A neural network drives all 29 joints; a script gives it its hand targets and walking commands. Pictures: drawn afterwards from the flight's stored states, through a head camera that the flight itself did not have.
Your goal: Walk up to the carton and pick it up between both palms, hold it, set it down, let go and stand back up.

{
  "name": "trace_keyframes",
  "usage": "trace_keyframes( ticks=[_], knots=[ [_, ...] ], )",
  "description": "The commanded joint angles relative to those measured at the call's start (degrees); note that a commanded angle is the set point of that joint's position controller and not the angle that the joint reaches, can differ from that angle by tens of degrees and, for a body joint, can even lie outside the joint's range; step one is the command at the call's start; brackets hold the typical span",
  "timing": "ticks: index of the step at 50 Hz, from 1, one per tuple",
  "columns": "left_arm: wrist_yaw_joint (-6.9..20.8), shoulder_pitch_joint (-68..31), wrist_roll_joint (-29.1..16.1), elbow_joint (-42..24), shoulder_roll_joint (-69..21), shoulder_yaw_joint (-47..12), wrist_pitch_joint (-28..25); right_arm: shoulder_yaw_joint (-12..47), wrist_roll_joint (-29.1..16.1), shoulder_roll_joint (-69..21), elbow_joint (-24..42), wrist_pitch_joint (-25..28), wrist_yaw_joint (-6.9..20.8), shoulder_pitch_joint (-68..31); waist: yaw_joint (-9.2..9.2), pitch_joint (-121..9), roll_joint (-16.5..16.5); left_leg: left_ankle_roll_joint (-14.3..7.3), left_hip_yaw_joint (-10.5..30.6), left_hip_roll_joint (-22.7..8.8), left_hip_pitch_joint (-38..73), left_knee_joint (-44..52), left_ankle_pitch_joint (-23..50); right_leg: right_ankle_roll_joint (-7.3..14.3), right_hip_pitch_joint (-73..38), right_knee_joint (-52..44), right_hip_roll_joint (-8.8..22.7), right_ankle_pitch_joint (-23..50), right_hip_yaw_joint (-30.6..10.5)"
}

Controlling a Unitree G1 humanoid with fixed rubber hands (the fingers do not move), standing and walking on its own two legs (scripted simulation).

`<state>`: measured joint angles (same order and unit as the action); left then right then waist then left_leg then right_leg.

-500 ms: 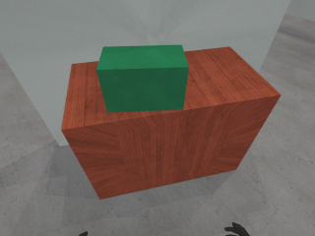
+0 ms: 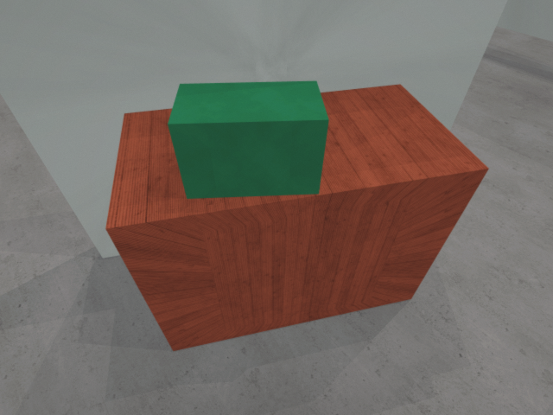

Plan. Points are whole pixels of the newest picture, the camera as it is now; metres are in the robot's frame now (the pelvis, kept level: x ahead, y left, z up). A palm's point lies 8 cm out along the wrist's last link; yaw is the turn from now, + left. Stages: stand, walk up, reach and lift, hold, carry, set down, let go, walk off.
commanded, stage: stand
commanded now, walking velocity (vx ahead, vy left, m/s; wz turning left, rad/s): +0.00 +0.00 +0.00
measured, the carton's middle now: (251, 140) +0.71 +0.05 +0.02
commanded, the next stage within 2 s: walk up in 1.74 s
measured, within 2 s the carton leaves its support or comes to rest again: neither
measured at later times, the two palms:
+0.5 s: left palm out of the picture +0.08 +0.23 -0.12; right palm out of the picture +0.08 -0.23 -0.11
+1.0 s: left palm out of the picture +0.04 +0.23 -0.12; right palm out of the picture +0.04 -0.23 -0.12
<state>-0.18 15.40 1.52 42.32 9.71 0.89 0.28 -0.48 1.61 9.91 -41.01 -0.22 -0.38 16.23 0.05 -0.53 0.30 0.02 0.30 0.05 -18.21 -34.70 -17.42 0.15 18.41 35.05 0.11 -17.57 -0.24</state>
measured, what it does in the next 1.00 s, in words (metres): stands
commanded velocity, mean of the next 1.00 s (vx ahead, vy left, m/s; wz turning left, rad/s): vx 0.00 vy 0.00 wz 0.00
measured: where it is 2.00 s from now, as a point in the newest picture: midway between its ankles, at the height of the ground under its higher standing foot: outside the picture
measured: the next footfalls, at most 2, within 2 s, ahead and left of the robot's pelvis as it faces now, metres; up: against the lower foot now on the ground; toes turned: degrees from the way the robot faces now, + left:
none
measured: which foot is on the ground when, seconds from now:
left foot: down 0.00-1.00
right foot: down 0.00-1.00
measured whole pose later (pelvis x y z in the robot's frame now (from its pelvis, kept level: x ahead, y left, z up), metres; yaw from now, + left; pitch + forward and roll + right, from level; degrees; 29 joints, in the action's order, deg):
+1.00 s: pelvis +0.01 +0.00 +0.01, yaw +0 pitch +0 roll +0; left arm -1.5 17.3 0.9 53.0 9.3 2.2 -0.1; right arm -1.9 1.0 9.4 -52.1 0.2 -1.6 18.1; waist 0.0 0.7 0.1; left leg 0.1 0.1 -0.1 -13.1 -28.1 -14.7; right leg 0.2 13.5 28.6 0.0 -14.8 -0.4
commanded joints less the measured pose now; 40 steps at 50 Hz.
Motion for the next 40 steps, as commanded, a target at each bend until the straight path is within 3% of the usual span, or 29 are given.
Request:
trace_keyframes(
  ticks=[1, 13, 25, 40],
  knots=[
    [-0.40, 0.72, -0.03, -3.36, 5.24, 1.59, -1.05, -1.63, -0.07, 4.76, 3.33, 1.16, -0.42, -0.08, -0.37, -0.68, -1.66, -2.43, 3.86, -2.70, -0.21, 6.74, 4.75, 2.24, -0.86, -6.44, 2.58, 5.11, -3.80],
    [-0.73, 0.65, -0.13, -1.81, 5.06, 1.78, -1.30, -2.15, -0.17, 5.09, 1.42, 1.16, -0.63, 1.17, 0.14, -0.84, 0.98, -2.37, 3.36, -2.62, 1.69, 6.53, 6.56, 2.42, -1.15, -8.03, 3.13, 6.44, -4.45],
    [-1.04, 2.10, -0.29, 1.02, 5.21, 2.15, -1.24, -2.32, -0.36, 4.84, -1.56, 1.24, -0.95, 2.00, -0.17, -0.12, -0.83, -2.41, 3.79, -3.08, 2.29, 8.29, 7.42, 2.42, -2.73, -8.62, 3.12, 7.35, -4.27],
    [-1.42, 3.42, -0.53, 6.09, 4.91, 2.33, -1.21, -2.59, -0.57, 4.81, -6.57, 1.13, -1.29, 3.55, -0.02, 1.48, 0.13, -2.37, 3.93, -3.46, 3.95, 10.26, 7.81, 2.30, -3.70, -11.10, 3.52, 7.62, -4.59]
  ],
)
